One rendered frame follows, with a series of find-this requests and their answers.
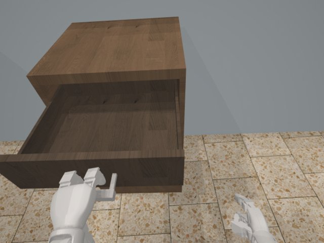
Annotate right robot hand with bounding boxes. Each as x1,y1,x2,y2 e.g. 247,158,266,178
231,194,270,241

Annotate cabinet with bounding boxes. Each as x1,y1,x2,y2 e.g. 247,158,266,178
26,17,186,193

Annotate handle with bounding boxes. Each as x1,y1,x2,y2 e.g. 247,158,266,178
95,173,117,201

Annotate drawer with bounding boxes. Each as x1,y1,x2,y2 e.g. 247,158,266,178
0,79,185,189

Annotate left robot hand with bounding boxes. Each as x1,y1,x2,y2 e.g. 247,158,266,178
50,167,106,243

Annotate right robot forearm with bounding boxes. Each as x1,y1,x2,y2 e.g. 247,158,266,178
252,230,277,243

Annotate left robot forearm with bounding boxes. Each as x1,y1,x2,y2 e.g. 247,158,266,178
48,227,85,243

